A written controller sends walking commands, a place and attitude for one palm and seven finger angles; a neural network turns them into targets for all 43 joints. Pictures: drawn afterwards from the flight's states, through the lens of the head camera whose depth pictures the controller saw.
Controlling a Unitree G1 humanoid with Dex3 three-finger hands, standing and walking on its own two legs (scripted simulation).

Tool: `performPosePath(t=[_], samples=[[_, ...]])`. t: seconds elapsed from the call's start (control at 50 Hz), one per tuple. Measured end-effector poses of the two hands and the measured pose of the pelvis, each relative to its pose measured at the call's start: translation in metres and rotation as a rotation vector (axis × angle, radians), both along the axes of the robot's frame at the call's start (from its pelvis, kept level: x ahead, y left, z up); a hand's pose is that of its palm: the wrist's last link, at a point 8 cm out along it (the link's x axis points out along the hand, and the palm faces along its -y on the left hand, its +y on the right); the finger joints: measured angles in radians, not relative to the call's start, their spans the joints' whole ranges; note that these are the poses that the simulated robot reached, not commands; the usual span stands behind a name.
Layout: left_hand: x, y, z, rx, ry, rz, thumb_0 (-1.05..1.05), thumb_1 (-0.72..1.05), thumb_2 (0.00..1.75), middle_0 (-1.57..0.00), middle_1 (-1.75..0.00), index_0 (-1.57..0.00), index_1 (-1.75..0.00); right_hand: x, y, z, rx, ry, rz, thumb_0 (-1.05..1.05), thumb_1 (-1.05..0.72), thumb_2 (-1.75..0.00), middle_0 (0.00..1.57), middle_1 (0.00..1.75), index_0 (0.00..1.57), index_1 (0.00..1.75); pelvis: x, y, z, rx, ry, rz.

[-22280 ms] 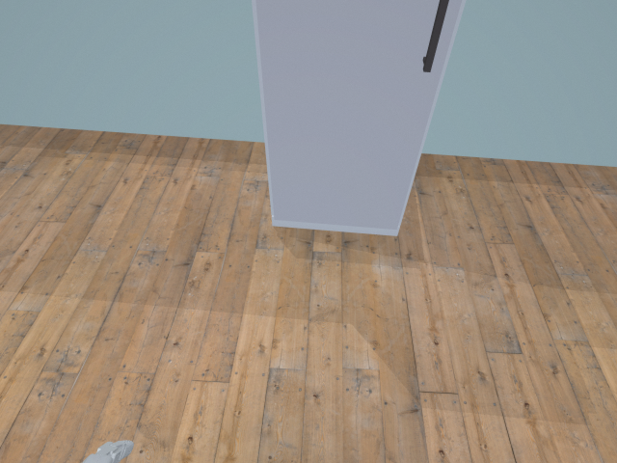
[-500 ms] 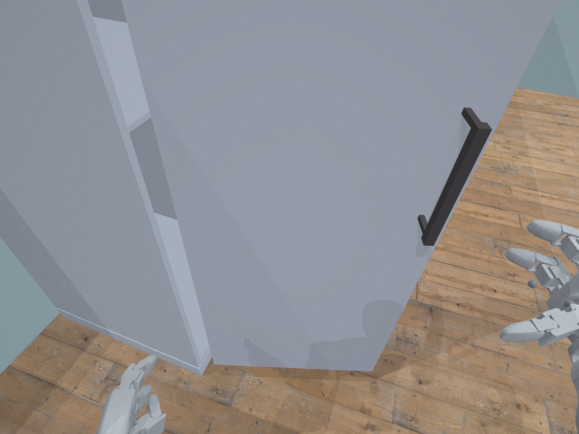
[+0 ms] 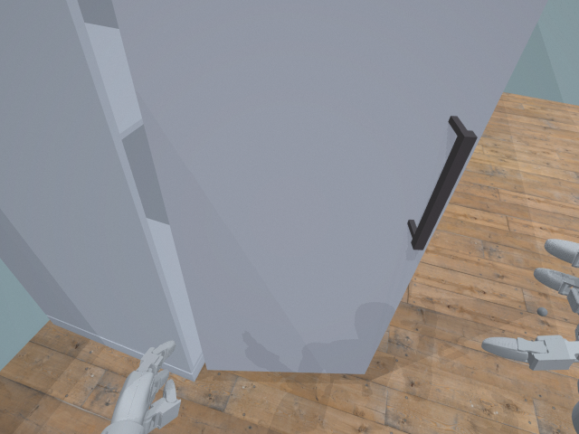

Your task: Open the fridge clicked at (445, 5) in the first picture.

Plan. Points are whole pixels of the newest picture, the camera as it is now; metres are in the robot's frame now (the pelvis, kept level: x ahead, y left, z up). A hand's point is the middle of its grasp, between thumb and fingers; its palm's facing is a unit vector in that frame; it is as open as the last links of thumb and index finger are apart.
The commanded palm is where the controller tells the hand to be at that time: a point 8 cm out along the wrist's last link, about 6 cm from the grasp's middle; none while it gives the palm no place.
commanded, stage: draw the hand back to the body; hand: right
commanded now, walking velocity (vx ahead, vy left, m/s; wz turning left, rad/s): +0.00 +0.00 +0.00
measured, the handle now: (435, 189) +0.45 -0.24 +0.13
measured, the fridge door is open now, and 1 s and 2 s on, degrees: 71 71 71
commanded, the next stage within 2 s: step back with the hand held close in 0.92 s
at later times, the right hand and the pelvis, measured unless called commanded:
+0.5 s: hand (544, 314) +0.21 -0.27 +0.16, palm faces +0.44 +0.82 -0.36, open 9.2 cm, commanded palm +0.16 -0.30 +0.18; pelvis +0.01 +0.00 +0.01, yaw +1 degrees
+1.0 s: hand (553, 318) +0.20 -0.27 +0.16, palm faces +0.46 +0.82 -0.35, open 7.4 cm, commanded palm +0.15 -0.31 +0.18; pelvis +0.01 -0.01 +0.01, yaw +1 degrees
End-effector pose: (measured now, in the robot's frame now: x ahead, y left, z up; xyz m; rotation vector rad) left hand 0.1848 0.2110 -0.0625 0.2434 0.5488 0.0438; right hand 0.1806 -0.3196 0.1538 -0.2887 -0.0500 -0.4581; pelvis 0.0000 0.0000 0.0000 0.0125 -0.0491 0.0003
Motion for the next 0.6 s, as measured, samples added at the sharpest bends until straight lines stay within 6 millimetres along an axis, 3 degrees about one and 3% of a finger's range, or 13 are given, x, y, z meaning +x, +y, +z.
performPosePath(t=[0.26, 0.6], samples=[[-0.017, 0.01, -0.013, 0.011, 0.119, 0.047, 0.01, 0.9, 0.9, -0.2, -0.3, -0.21, -0.3, -0.006, 0.011, 0.011, -0.107, -0.033, -0.002, -0.01, -0.08, -0.51, 0.23, 0.78, 0.23, 0.78, 0.007, -0.001, 0.006, -0.008, -0.025, 0.016], [0.006, 0.01, -0.001, 0.014, 0.08, 0.046, 0.01, 0.9, 0.9, -0.2, -0.3, -0.21, -0.3, -0.017, 0.014, 0.019, -0.141, -0.04, 0.011, 0.01, -0.68, -0.8, 0.22, 0.42, 0.22, 0.42, 0.016, -0.002, 0.007, -0.005, -0.031, 0.02]])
